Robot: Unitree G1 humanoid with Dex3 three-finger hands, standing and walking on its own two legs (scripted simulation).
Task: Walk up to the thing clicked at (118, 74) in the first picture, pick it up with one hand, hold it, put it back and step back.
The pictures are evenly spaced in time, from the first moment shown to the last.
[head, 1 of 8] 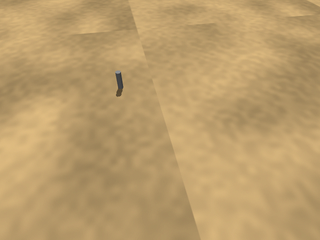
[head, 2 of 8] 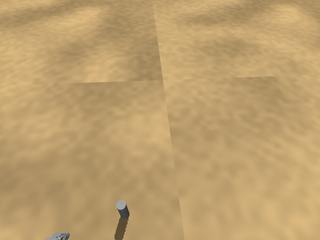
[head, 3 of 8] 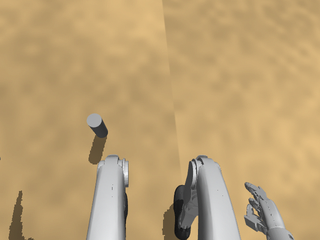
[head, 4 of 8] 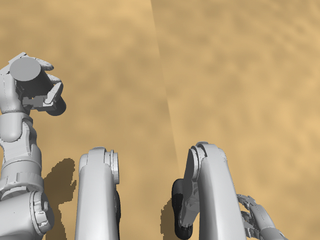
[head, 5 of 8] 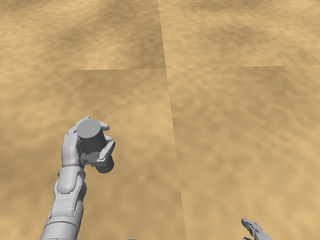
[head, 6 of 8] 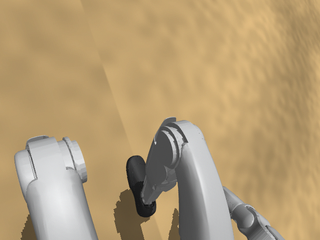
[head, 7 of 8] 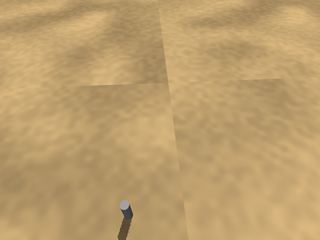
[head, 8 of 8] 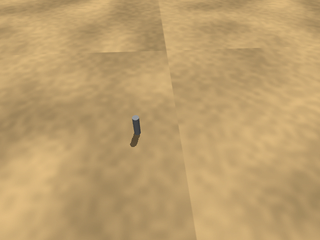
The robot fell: no
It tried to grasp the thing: yes
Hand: left
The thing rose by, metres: 0.68
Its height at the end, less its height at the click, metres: +0.00
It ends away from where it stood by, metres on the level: 0.01
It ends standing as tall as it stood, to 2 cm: yes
